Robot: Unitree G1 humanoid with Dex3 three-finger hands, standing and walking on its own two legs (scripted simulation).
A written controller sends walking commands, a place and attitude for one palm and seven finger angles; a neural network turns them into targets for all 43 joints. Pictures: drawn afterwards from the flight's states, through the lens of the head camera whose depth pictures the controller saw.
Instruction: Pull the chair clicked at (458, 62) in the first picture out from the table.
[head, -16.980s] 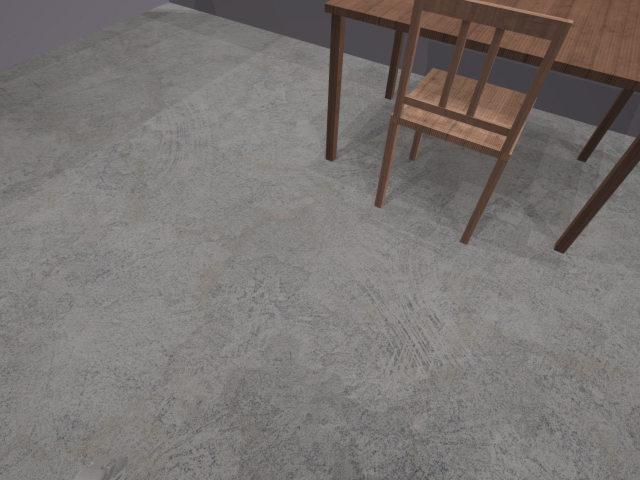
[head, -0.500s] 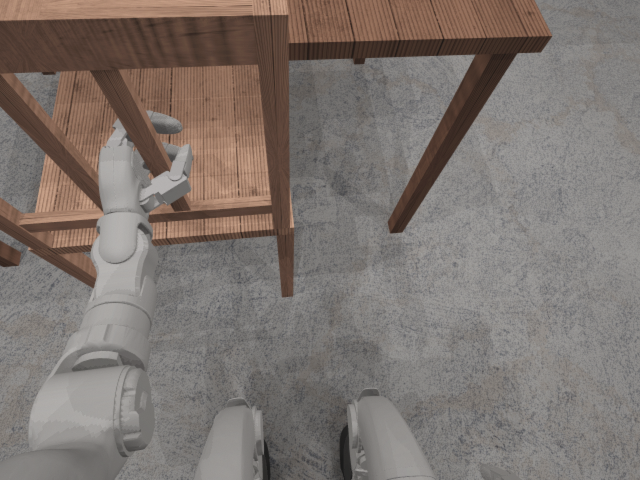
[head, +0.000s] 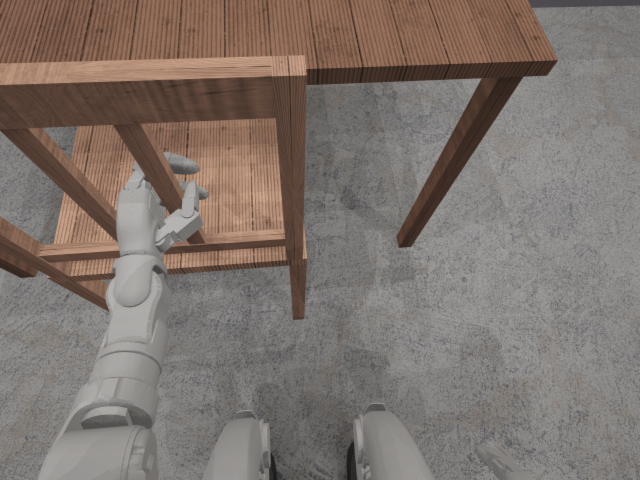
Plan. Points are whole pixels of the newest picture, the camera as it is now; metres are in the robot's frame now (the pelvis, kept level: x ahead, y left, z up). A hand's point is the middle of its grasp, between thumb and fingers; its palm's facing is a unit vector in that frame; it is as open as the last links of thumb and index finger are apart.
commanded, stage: hook a spindle and tug to test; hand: left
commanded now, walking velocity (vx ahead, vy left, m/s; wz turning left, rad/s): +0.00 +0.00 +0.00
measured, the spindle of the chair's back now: (88, 198) +0.45 +0.27 +0.02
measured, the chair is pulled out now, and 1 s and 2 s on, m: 0.02 0.13 0.19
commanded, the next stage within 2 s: step backward, pulling the chair out in 0.14 s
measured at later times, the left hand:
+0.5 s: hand (191, 228) +0.41 +0.14 +0.03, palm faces +0.09 -0.99 -0.08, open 5.1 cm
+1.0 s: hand (212, 289) +0.33 +0.11 +0.03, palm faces -0.02 -0.99 -0.13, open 5.2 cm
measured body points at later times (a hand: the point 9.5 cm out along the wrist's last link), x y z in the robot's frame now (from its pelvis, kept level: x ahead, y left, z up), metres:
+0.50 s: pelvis +0.00 +0.01 +0.08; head +0.12 +0.02 +0.51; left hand +0.40 +0.19 +0.04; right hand +0.08 -0.24 -0.05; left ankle -0.01 +0.11 -0.63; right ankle +0.00 -0.13 -0.63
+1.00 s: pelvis -0.04 -0.01 +0.09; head +0.06 -0.01 +0.53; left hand +0.33 +0.16 +0.04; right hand +0.02 -0.26 -0.04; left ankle -0.01 +0.11 -0.63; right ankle +0.00 -0.13 -0.63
